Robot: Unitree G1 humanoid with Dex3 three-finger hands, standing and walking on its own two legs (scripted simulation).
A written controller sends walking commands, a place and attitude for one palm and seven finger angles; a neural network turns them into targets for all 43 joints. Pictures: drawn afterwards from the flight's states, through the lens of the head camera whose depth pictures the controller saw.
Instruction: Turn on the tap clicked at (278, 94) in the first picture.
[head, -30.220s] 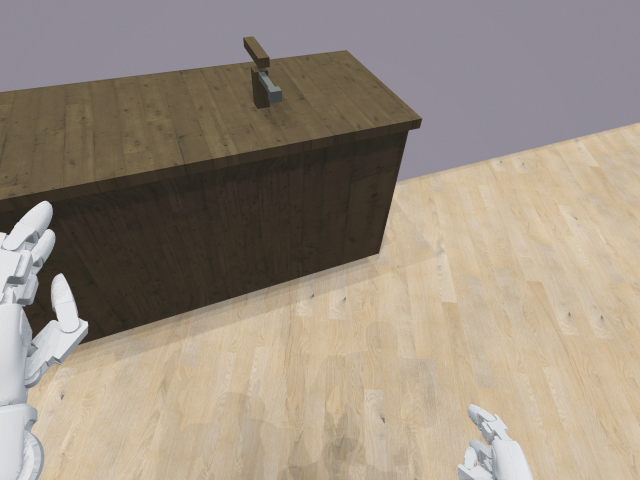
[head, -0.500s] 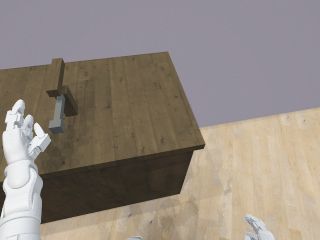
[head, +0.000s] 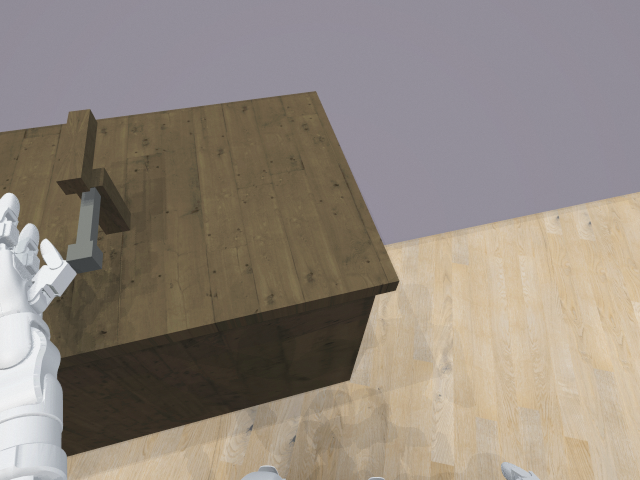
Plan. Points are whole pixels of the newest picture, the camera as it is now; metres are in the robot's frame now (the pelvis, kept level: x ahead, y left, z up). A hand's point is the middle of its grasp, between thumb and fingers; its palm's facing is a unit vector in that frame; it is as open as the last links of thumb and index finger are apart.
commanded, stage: reach beside the lever's end, fingers flat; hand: left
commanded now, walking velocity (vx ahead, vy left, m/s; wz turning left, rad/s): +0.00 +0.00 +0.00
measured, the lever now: (85, 257) +0.36 +0.30 +0.07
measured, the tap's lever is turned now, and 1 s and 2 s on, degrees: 0 12 39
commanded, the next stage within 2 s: push the lever round in 0.18 s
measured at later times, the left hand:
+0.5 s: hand (73, 269) +0.35 +0.31 +0.06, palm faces +0.48 -0.87 -0.10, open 7.8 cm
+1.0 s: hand (100, 270) +0.35 +0.28 +0.06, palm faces +0.48 -0.87 -0.10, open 7.8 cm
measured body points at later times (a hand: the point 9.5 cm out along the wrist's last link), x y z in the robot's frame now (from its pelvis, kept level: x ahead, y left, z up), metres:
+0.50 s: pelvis +0.00 +0.01 +0.00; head +0.06 +0.02 +0.45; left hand +0.32 +0.35 +0.07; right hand +0.11 -0.25 -0.11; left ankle +0.01 +0.10 -0.70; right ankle -0.01 -0.10 -0.70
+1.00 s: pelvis -0.01 +0.00 +0.00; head +0.05 +0.00 +0.45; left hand +0.32 +0.32 +0.07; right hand +0.11 -0.26 -0.11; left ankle +0.01 +0.10 -0.70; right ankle -0.01 -0.10 -0.70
